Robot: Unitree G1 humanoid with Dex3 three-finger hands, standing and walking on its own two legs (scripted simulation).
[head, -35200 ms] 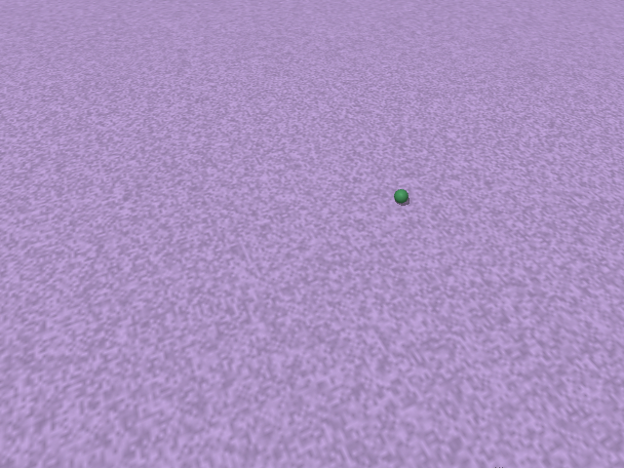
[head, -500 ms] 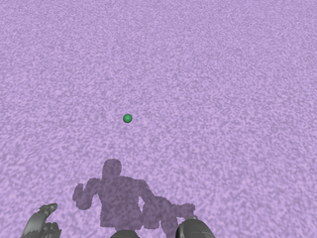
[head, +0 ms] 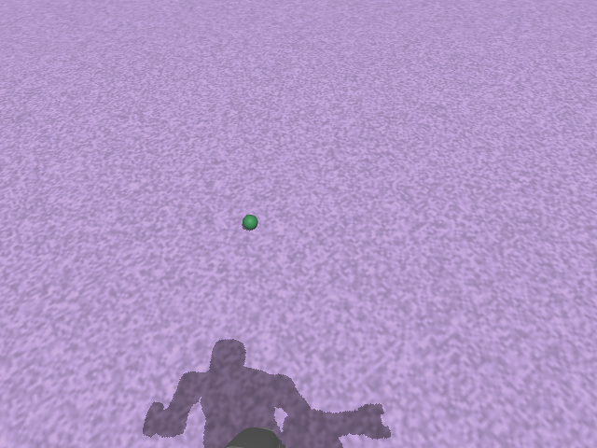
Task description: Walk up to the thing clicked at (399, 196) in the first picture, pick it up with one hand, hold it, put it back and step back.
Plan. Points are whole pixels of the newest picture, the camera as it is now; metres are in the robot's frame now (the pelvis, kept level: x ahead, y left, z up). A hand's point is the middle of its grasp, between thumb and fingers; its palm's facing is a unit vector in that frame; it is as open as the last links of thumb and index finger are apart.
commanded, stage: step back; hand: left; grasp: from above
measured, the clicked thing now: (250, 222) +1.05 +0.29 -0.73
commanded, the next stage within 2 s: stand in 0.96 s
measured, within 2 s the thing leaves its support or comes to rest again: neither
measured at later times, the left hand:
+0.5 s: hand out of the picture +0.04 +0.26 -0.14, palm faces +0.06 -0.93 -0.37, open 7.4 cm
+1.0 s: hand out of the picture +0.14 +0.28 -0.14, palm faces +0.02 -0.94 -0.35, open 7.4 cm
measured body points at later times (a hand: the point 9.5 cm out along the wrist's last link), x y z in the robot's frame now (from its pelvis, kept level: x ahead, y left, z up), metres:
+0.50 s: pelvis +0.00 +0.00 +0.01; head +0.00 -0.01 +0.46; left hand +0.04 +0.31 -0.11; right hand +0.07 -0.31 -0.12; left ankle +0.00 +0.13 -0.70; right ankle +0.01 -0.12 -0.72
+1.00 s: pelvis +0.04 +0.02 +0.02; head +0.06 +0.03 +0.46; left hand +0.14 +0.33 -0.11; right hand +0.18 -0.26 -0.11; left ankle +0.05 +0.14 -0.72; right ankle +0.01 -0.12 -0.72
